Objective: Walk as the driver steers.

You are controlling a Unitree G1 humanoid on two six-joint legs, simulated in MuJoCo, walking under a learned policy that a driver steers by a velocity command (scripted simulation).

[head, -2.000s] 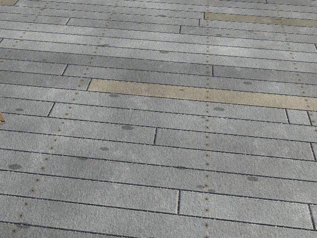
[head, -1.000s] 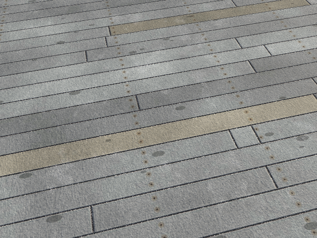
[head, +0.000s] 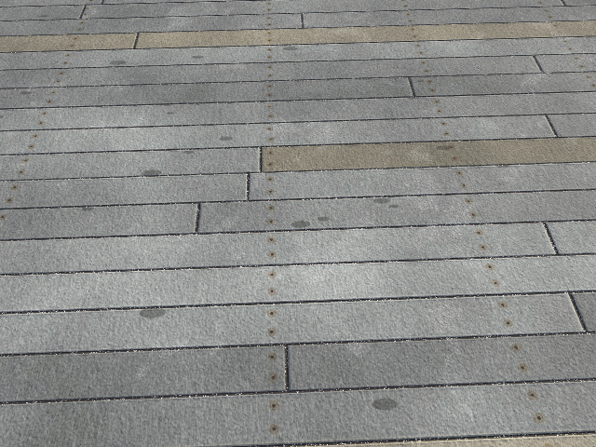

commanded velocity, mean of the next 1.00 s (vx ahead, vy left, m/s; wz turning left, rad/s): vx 0.50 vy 0.00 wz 0.37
